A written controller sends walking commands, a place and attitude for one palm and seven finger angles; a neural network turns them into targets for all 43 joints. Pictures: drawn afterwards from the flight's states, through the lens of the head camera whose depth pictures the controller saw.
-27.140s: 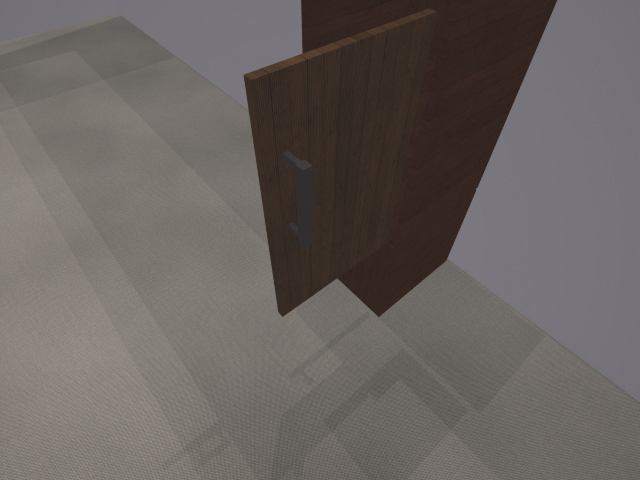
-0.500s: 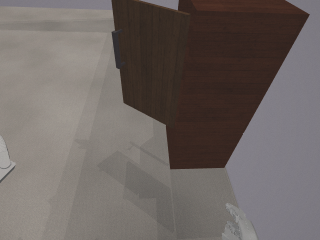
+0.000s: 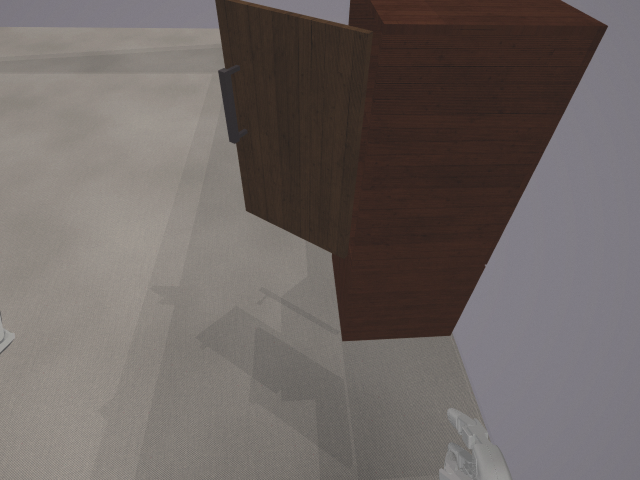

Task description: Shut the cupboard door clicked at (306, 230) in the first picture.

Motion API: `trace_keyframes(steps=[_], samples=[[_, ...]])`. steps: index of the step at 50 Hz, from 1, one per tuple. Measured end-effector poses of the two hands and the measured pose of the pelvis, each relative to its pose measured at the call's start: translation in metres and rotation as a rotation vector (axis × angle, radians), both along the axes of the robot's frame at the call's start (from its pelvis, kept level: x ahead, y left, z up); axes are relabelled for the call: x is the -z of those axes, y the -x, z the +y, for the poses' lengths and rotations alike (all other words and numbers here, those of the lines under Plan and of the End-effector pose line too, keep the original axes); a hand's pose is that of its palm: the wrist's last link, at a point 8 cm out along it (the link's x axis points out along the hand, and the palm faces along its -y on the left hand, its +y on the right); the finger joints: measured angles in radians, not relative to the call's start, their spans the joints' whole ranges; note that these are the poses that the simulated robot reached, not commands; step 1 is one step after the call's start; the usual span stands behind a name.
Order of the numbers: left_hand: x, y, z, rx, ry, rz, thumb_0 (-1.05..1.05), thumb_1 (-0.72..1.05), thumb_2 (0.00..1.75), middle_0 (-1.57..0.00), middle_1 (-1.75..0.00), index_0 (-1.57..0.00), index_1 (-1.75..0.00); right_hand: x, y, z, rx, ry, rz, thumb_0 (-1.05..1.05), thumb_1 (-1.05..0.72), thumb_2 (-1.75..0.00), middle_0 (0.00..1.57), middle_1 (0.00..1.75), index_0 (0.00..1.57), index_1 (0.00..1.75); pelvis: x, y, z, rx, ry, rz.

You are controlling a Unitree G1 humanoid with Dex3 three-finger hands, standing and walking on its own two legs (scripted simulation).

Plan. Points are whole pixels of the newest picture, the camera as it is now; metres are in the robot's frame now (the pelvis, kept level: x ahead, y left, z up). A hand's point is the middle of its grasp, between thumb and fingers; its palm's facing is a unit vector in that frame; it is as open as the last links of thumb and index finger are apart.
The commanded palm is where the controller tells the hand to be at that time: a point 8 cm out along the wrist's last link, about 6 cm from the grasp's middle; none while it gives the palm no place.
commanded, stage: let the arm hang, fingers relaxed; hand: left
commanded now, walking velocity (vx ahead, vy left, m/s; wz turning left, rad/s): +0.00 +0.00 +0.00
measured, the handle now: (234, 105) +0.91 +0.23 +0.04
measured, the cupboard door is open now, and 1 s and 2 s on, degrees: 53 53 53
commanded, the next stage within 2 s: look to check the result in 1.10 s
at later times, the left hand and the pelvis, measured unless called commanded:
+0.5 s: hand out of the picture -0.04 +0.18 -0.17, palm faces +0.11 -0.97 -0.20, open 7.1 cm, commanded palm none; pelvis -0.01 +0.00 +0.01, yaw +4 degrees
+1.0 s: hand out of the picture -0.01 +0.16 -0.17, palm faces +0.08 -0.99 -0.14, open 7.3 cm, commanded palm none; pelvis +0.01 +0.02 +0.01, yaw +2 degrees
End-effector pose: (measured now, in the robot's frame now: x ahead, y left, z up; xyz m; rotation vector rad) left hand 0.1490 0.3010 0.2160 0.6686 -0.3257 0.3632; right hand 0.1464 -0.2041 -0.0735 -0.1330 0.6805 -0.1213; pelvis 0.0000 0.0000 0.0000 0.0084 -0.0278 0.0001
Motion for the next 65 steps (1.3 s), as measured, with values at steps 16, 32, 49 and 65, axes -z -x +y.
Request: trace_keyframes(steps=[16,32,49,65], samples=[[0.362,0.119,-0.085,-0.287,0.816,1.314,-0.04,1.03,0.90,-0.20,-0.30,-0.20,-0.30,0.047,0.103,-0.041,-0.035,0.112,0.553,0.01,-0.90,-0.90,0.20,0.30,0.20,0.30,0.006,0.009,-0.011,-0.077,0.016,-0.017],[0.344,0.212,-0.064,-0.476,0.752,1.631,0.00,0.93,0.90,-0.20,-0.30,-0.20,-0.30,0.066,0.155,-0.013,0.037,-0.008,0.714,0.01,-0.90,-0.90,0.20,0.30,0.20,0.30,-0.009,-0.001,0.003,-0.047,0.022,-0.007],[0.356,0.162,-0.087,-0.347,0.796,1.599,0.01,0.93,0.90,-0.20,-0.30,-0.20,-0.30,0.064,0.167,0.024,0.070,-0.056,0.765,0.01,-0.91,-0.90,0.20,0.30,0.20,0.30,-0.011,-0.011,0.015,-0.029,0.015,0.000],[0.351,0.176,-0.071,-0.409,0.790,1.649,0.00,0.91,0.90,-0.20,-0.30,-0.19,-0.30,0.063,0.146,0.021,0.063,-0.028,0.748,0.01,-0.90,-0.90,0.20,0.30,0.20,0.30,-0.012,-0.020,0.024,-0.028,0.013,0.006]])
